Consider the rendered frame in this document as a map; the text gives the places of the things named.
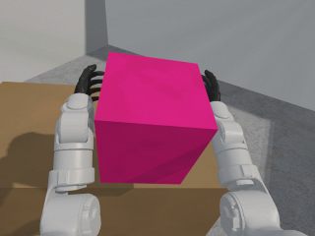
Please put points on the left robot upper arm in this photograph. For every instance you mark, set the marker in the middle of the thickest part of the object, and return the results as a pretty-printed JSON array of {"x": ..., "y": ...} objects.
[{"x": 71, "y": 215}]

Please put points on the right robot upper arm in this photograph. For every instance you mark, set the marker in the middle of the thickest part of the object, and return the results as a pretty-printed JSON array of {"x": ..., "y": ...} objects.
[{"x": 251, "y": 213}]

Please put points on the robot right forearm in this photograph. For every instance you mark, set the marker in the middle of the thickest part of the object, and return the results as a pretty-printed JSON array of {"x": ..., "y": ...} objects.
[{"x": 236, "y": 170}]

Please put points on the carton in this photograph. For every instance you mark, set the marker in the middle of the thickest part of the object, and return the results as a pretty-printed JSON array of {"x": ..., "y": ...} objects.
[{"x": 153, "y": 120}]

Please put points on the robot left hand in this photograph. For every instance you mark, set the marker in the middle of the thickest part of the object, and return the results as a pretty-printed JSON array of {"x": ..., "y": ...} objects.
[{"x": 84, "y": 84}]

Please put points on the robot right hand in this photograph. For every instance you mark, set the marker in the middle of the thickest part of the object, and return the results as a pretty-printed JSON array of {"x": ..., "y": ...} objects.
[{"x": 212, "y": 87}]

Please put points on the robot left forearm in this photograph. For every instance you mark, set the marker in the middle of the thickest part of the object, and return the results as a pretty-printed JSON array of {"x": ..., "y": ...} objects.
[{"x": 73, "y": 148}]

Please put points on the pedestal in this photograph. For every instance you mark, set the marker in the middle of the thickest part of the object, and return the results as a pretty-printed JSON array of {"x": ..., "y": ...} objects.
[{"x": 28, "y": 116}]

